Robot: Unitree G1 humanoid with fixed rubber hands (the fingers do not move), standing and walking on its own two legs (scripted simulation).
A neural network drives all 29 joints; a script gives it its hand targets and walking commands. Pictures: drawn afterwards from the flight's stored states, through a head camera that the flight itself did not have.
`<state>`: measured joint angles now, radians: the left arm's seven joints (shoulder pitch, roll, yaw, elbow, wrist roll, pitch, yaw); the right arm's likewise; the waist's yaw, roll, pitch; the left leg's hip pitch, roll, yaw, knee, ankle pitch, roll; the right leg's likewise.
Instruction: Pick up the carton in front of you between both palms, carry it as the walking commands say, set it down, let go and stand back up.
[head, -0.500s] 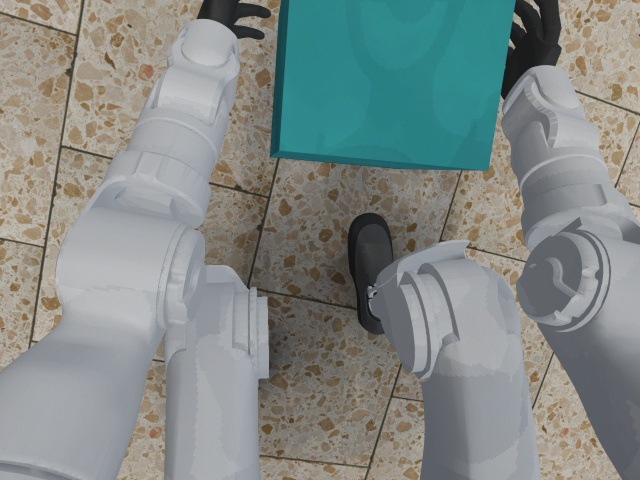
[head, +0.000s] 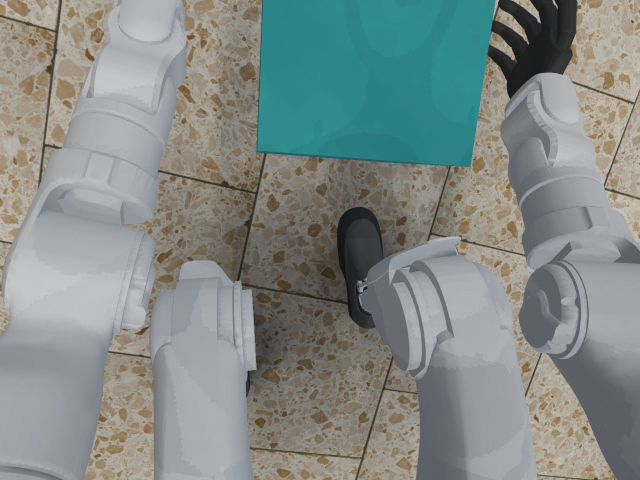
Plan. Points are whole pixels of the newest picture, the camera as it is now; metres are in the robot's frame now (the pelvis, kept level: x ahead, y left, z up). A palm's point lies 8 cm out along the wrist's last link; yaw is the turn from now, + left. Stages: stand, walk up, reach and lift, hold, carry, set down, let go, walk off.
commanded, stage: set down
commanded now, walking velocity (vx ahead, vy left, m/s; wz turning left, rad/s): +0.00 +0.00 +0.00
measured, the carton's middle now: (348, 73) +0.50 -0.09 -0.26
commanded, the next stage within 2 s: let go in 0.88 s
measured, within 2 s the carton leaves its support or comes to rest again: neither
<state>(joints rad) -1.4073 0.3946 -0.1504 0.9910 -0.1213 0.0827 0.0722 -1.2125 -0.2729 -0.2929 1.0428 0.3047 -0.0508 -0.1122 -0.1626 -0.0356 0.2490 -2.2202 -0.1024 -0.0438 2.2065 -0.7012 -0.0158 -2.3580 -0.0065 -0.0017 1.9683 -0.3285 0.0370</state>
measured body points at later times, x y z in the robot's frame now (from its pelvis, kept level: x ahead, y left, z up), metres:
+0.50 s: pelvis +0.02 -0.01 +0.12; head +0.34 -0.02 +0.43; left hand +0.59 +0.11 +0.00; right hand +0.47 -0.26 -0.01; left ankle +0.07 +0.11 -0.35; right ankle +0.17 -0.13 -0.35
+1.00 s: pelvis +0.05 -0.01 +0.25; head +0.33 -0.01 +0.61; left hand +0.58 +0.12 +0.14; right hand +0.45 -0.26 +0.14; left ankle +0.07 +0.11 -0.35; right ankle +0.17 -0.13 -0.35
